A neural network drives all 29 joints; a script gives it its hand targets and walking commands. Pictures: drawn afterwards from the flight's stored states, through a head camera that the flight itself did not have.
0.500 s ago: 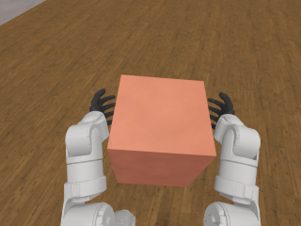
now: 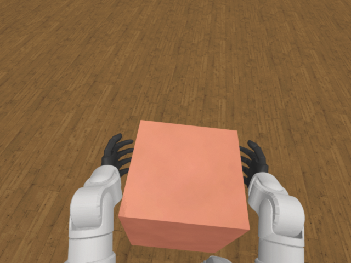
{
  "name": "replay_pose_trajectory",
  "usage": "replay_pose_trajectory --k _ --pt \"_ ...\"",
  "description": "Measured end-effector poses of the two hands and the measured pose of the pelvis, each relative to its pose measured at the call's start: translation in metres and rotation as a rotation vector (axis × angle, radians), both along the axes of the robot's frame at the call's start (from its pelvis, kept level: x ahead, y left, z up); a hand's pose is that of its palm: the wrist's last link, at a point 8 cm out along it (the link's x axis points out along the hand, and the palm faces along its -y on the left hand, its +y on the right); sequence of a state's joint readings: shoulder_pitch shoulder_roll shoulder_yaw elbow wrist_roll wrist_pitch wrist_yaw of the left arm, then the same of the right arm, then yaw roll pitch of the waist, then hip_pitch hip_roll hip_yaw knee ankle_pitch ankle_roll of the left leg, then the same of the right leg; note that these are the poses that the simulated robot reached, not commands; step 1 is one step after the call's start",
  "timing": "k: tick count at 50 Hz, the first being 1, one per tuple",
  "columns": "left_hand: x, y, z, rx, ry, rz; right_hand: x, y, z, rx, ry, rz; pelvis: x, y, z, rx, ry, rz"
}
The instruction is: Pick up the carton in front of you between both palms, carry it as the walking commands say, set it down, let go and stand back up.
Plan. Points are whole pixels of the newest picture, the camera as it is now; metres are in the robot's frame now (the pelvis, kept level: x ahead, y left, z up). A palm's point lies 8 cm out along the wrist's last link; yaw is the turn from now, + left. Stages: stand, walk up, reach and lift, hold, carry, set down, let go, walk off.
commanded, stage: carry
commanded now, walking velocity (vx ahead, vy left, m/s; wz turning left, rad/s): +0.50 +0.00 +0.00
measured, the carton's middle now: (180, 191) +0.27 +0.00 -0.01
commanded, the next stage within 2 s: none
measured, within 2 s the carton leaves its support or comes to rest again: neither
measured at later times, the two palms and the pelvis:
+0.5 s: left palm (138, 89) +0.52 +0.12 +0.09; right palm (245, 88) +0.55 -0.18 +0.08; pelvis +0.32 -0.05 +0.00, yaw +5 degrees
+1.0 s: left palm (135, 31) +0.86 +0.18 +0.07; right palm (214, 35) +0.85 -0.12 +0.08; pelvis +0.63 +0.03 +0.00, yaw +0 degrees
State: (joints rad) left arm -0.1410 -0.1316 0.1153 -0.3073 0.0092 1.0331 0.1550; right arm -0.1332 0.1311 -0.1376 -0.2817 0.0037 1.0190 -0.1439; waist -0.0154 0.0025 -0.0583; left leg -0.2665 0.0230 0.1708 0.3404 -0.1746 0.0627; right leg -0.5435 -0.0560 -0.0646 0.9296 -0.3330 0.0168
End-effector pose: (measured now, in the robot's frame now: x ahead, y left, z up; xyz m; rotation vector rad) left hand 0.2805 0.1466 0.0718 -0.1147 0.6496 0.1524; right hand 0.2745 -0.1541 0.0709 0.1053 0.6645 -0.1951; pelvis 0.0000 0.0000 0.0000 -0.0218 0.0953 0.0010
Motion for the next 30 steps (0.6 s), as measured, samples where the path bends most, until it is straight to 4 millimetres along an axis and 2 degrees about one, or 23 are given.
replay_pose_trajectory --k 7,10,13,16,22,30 --pt "0.061 -0.006 0.017 0.008 -0.072 0.018 0.068 -0.006 0.018 -0.009 -0.071 0.029 0.098 -0.012 -0.001 0.004 -0.007 0.013" --pt "0.092 -0.013 0.016 0.018 -0.092 0.038 0.105 -0.013 0.014 0.007 -0.091 0.042 0.146 -0.022 -0.011 0.011 -0.025 0.027" --pt "0.129 -0.023 0.006 0.032 -0.097 0.055 0.147 -0.023 -0.001 0.019 -0.097 0.060 0.194 -0.035 -0.028 0.009 -0.050 0.054" --pt "0.157 -0.027 -0.003 0.042 -0.029 0.079 0.184 -0.026 -0.011 0.025 -0.029 0.086 0.227 -0.043 -0.026 0.009 -0.044 0.073" --pt "0.203 -0.027 0.004 0.030 0.024 0.131 0.243 -0.025 -0.002 0.008 0.022 0.136 0.286 -0.052 -0.006 0.031 -0.036 0.082" --pt "0.301 -0.025 0.025 0.030 -0.045 0.090 0.329 -0.025 0.019 0.012 -0.048 0.091 0.376 -0.042 0.002 0.036 -0.037 0.070"
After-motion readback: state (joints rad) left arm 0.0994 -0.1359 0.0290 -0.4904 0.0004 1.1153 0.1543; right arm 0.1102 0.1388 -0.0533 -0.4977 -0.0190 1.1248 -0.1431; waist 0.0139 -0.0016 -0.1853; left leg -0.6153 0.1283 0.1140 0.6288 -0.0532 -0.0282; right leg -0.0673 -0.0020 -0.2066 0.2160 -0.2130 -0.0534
